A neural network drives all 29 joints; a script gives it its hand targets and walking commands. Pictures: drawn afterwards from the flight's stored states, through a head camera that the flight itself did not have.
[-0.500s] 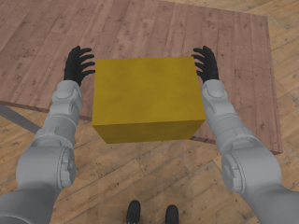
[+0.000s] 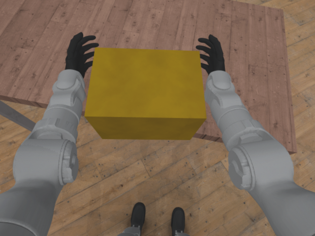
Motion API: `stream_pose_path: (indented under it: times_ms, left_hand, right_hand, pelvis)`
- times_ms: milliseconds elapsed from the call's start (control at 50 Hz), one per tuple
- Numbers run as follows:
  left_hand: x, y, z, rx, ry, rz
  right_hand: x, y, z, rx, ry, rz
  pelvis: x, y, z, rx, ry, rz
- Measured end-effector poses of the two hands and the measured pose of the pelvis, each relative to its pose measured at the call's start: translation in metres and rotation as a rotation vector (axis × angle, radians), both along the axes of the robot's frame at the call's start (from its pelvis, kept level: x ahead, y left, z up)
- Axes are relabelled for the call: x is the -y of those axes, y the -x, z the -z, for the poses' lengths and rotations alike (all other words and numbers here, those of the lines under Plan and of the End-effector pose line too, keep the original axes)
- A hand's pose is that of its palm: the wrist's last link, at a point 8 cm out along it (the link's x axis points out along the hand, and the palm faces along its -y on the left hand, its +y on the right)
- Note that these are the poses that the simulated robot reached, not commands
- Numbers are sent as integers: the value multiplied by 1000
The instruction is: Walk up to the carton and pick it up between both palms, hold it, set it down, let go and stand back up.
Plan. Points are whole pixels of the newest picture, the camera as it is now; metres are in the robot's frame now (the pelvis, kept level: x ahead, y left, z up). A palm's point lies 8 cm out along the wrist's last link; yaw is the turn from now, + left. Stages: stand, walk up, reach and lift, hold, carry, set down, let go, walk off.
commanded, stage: set down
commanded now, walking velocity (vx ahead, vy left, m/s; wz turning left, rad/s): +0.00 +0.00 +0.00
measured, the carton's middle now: (147, 98) +0.42 +0.09 +0.01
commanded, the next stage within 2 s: let go in 0.74 s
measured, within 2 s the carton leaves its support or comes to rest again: rests again in 0.80 s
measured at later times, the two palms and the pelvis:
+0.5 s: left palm (69, 72) +0.44 +0.28 +0.04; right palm (217, 70) +0.49 -0.07 +0.06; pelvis +0.01 +0.00 +0.00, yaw +0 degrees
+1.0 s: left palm (59, 79) +0.43 +0.31 +0.02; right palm (211, 76) +0.49 -0.06 +0.04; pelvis +0.00 +0.01 +0.00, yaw +0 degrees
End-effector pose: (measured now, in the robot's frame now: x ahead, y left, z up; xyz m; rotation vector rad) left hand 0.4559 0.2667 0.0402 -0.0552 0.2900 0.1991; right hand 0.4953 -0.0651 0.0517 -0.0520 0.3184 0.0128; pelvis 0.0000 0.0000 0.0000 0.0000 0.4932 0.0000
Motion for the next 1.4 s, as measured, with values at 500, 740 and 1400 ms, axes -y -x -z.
stream_pose_path:
  times_ms: [500,740,1400]
  left_hand:
    - [-9,17,-4,-5,-5,-29]
    - [-23,35,7,4,36,-64]
    - [-102,25,39,41,5,-146]
  right_hand:
    - [3,6,-6,9,-3,-6]
    - [2,20,2,-6,-1,14]
    - [-9,-15,44,-8,3,48]
  pelvis:
    - [2,-14,-5,62,1,-8]
    - [4,5,-2,55,0,-10]
    - [-18,-22,0,-13,1,-26]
